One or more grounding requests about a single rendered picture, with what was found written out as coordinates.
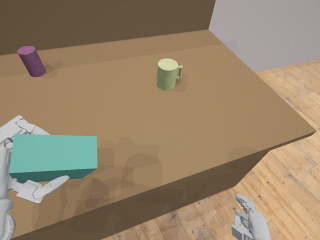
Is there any right robot hand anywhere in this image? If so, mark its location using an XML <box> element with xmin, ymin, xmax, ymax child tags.
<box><xmin>231</xmin><ymin>193</ymin><xmax>272</xmax><ymax>240</ymax></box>

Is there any left robot hand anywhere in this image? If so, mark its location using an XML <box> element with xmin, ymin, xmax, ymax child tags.
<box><xmin>0</xmin><ymin>115</ymin><xmax>70</xmax><ymax>204</ymax></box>

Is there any sponge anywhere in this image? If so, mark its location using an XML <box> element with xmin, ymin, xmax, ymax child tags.
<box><xmin>9</xmin><ymin>134</ymin><xmax>98</xmax><ymax>184</ymax></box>

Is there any left robot forearm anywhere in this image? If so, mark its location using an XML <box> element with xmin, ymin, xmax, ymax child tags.
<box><xmin>0</xmin><ymin>199</ymin><xmax>16</xmax><ymax>240</ymax></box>

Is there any table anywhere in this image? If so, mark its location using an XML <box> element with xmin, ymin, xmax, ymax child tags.
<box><xmin>0</xmin><ymin>0</ymin><xmax>317</xmax><ymax>240</ymax></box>

